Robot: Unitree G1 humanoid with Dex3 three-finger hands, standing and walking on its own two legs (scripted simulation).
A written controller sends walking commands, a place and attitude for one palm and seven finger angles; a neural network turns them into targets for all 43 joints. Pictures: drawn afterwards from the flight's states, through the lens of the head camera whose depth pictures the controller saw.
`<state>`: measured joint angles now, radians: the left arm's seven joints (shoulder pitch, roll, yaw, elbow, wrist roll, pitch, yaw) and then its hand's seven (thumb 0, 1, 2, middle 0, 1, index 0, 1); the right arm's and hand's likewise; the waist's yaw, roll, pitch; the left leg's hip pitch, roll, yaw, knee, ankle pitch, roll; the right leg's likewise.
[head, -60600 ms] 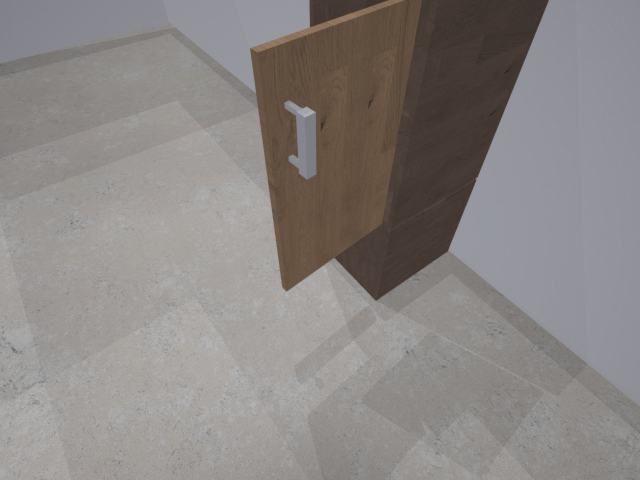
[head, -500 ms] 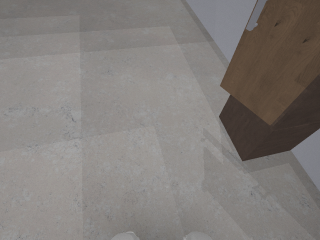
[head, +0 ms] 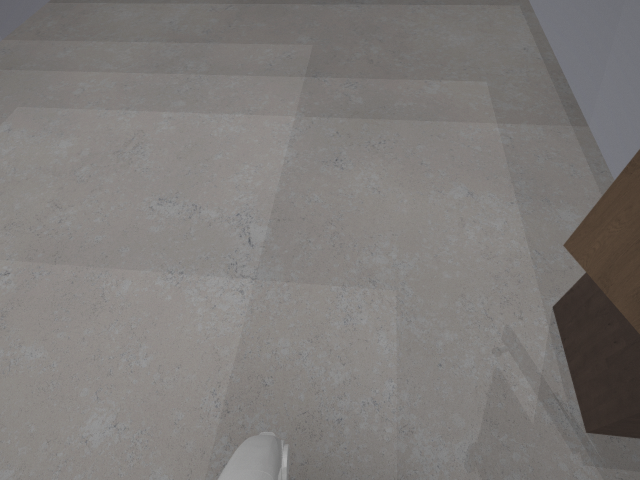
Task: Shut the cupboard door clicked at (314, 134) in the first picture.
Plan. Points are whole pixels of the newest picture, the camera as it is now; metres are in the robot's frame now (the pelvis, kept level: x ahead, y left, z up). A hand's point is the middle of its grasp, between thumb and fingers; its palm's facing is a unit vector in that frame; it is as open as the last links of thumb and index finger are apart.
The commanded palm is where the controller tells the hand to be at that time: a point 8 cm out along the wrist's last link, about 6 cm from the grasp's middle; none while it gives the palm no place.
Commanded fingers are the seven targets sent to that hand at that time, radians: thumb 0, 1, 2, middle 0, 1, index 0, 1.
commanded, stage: walk to a spot facing it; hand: left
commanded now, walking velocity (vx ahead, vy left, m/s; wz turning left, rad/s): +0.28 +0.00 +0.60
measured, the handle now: out of the picture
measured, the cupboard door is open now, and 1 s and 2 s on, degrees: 24 24 24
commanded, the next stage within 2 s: turn to face it in 0.28 s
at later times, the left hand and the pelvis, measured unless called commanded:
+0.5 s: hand (154, 454) +0.18 +0.27 -0.18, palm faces +0.32 -0.92 -0.20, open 7.4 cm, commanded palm none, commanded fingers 0.00 0.90 0.90 -0.20 -0.30 -0.20 -0.30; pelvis +0.18 +0.06 -0.01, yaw +16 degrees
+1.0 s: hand (189, 340) +0.36 +0.25 -0.18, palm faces +0.06 -0.98 -0.21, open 7.4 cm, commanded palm none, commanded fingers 0.00 0.90 0.90 -0.20 -0.30 -0.20 -0.30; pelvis +0.31 +0.06 -0.01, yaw +2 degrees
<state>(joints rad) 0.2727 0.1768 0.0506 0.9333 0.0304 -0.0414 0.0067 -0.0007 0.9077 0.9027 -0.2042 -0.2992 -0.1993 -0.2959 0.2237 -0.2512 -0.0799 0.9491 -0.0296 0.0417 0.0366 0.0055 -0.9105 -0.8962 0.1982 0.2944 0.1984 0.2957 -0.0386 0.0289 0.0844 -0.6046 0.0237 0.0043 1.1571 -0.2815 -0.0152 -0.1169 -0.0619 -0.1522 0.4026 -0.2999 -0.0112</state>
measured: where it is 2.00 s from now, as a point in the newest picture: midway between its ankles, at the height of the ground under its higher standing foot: (297, 418)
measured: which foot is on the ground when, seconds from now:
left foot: up 0.00-0.24, down 0.26-0.76, up 0.78-1.00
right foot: down 0.00-0.24, up 0.26-0.74, down 0.76-1.00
